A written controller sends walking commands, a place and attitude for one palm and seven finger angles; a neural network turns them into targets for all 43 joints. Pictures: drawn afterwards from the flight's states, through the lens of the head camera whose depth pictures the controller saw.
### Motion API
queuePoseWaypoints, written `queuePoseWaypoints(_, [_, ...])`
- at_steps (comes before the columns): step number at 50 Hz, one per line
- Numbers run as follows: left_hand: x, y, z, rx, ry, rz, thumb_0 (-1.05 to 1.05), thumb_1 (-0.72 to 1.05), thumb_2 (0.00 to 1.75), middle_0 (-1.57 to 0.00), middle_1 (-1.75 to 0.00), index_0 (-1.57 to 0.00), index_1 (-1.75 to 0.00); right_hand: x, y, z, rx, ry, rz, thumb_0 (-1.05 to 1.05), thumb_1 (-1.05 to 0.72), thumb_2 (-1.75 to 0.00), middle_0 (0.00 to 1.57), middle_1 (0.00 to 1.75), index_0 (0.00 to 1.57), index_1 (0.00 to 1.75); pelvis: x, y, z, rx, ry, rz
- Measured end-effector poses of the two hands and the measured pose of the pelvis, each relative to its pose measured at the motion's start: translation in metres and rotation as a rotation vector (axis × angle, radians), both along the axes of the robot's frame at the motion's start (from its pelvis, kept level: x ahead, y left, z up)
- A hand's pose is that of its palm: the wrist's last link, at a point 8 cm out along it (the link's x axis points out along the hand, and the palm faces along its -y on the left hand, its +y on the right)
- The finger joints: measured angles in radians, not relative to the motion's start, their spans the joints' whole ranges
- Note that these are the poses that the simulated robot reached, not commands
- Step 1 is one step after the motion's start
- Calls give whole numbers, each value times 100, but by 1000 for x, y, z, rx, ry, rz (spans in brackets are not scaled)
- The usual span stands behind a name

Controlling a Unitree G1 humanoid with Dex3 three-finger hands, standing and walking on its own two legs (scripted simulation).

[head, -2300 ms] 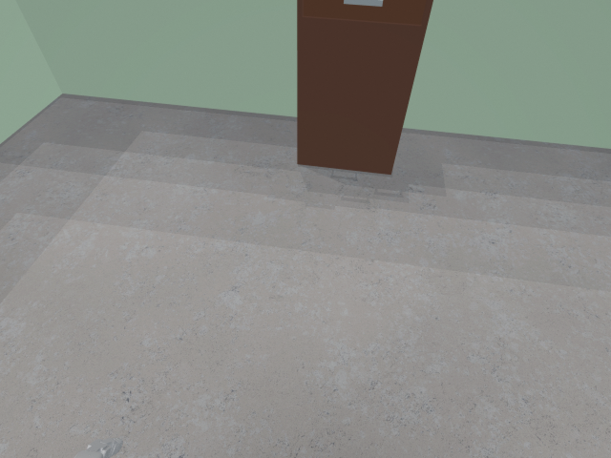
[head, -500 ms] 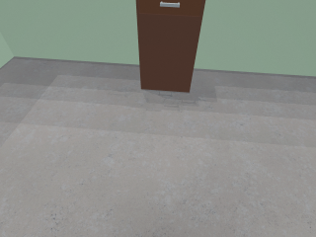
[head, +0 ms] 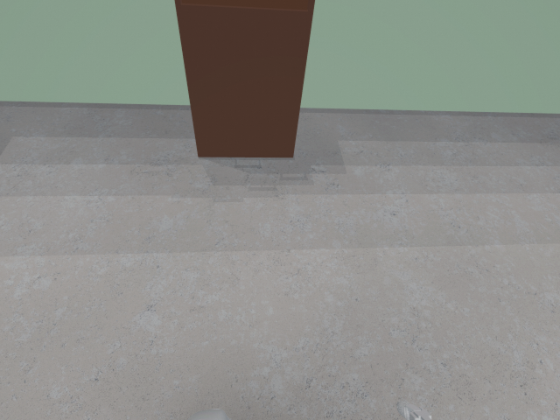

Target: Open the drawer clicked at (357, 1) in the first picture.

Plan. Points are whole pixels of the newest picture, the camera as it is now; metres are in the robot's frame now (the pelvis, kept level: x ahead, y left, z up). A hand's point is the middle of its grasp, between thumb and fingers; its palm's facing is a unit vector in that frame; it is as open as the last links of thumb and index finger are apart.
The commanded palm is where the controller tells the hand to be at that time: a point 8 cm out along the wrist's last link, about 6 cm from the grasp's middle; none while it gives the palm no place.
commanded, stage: walk to a spot facing it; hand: left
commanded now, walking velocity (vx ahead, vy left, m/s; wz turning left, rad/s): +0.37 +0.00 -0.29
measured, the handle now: out of the picture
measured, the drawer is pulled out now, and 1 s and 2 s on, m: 0.00 0.00 0.00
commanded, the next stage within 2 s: turn to face it in 1.16 s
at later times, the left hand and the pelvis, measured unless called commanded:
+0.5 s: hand (224, 307) +0.32 +0.13 -0.14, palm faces -0.15 -0.97 -0.20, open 7.3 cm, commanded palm none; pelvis +0.20 -0.03 +0.01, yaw -8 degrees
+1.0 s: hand (221, 237) +0.49 +0.17 -0.16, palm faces -0.19 -0.97 -0.15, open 7.4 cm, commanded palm none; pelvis +0.43 +0.00 +0.03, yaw -15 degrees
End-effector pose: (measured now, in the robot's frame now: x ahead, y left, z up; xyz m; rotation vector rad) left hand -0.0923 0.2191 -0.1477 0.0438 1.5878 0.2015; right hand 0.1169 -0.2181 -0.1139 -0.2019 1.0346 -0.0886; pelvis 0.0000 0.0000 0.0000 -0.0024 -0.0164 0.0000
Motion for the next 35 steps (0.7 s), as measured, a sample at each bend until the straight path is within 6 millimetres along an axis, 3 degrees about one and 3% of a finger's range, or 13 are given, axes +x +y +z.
queuePoseWaypoints(4, [104, 31, 11, 49, -168, -88, 1, 91, 89, -20, -29, -19, -30, -19, 0, 3, -2, 72, -115, -1, -93, -90, 20, 29, 20, 30, 29, 7, 12, 11, 5, -37])
queuePoseWaypoints(8, [205, 40, 29, 74, -324, -166, 1, 92, 89, -20, -29, -19, -30, -41, -12, 3, -20, 180, -185, -2, -95, -90, 20, 29, 20, 30, 59, 10, 20, 20, 15, -67])
queuePoseWaypoints(13, [314, 23, 43, 72, -444, -278, 0, 92, 89, -20, -29, -19, -30, -69, -17, -5, 7, 338, -271, -1, -94, -90, 20, 29, 20, 30, 101, 4, 19, 27, 14, -102])
queuePoseWaypoints(18, [402, -15, 39, 63, -522, -372, 0, 92, 89, -20, -29, -19, -30, -82, -19, -22, 63, 486, -342, 0, -92, -90, 19, 29, 20, 30, 150, -18, 4, 23, 4, -127])
queuePoseWaypoints(20, [419, -27, 36, 55, -544, -371, 0, 91, 89, -20, -29, -19, -30, -73, -20, -25, 81, 524, -350, 0, -92, -90, 19, 29, 20, 30, 165, -26, 1, 12, -5, -132])
queuePoseWaypoints(23, [420, -37, 34, 38, -504, -348, 0, 91, 89, -20, -29, -19, -30, -35, -27, -21, 83, 494, -348, 1, -91, -90, 19, 29, 20, 30, 188, -31, 8, 1, -15, -139])
queuePoseWaypoints(25, [414, -39, 32, 30, -446, -331, 0, 92, 89, -20, -29, -20, -30, 2, -32, -17, 78, 436, -340, 1, -91, -90, 19, 29, 20, 30, 204, -33, 13, -5, -11, -144])
queuePoseWaypoints(29, [407, -23, 30, 53, -343, -295, -1, 95, 89, -21, -30, -20, -30, 80, -38, -8, 69, 302, -317, 1, -91, -90, 19, 29, 20, 30, 237, -33, 20, -15, 2, -149])
queuePoseWaypoints(35, [404, -1, 13, 19, -197, -241, 0, 93, 89, -20, -29, -20, -30, 189, -45, 4, 4, 171, -257, 1, -94, -90, 19, 29, 20, 30, 294, -18, 15, -39, 3, -157])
